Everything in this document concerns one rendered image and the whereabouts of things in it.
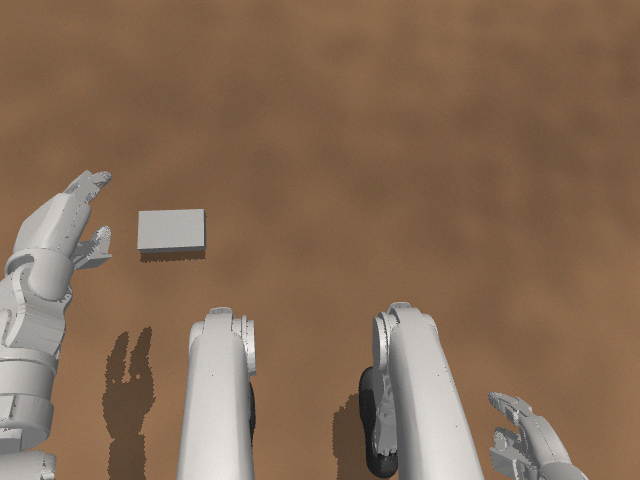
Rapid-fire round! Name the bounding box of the small box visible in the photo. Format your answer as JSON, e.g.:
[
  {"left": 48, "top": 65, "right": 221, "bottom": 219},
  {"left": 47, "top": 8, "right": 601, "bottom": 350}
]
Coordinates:
[{"left": 137, "top": 209, "right": 206, "bottom": 253}]

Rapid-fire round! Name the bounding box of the right robot foot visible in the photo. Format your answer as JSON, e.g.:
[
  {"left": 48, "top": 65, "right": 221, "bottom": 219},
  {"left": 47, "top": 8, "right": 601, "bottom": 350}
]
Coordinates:
[{"left": 359, "top": 366, "right": 398, "bottom": 478}]

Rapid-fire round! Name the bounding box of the right robot hand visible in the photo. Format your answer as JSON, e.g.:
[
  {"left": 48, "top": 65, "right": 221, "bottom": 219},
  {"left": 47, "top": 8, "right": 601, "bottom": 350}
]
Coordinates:
[{"left": 488, "top": 392, "right": 572, "bottom": 480}]

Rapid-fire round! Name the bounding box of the left robot arm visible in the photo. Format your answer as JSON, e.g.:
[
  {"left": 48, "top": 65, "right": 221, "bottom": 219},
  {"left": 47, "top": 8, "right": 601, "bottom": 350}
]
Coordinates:
[{"left": 0, "top": 248, "right": 75, "bottom": 480}]

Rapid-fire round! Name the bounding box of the right robot arm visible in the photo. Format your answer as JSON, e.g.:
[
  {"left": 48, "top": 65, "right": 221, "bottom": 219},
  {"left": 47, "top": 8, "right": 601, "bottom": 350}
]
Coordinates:
[{"left": 537, "top": 462, "right": 589, "bottom": 480}]

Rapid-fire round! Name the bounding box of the left robot hand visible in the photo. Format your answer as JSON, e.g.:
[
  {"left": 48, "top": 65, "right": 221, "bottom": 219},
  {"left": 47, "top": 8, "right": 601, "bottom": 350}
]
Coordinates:
[{"left": 13, "top": 170, "right": 112, "bottom": 270}]

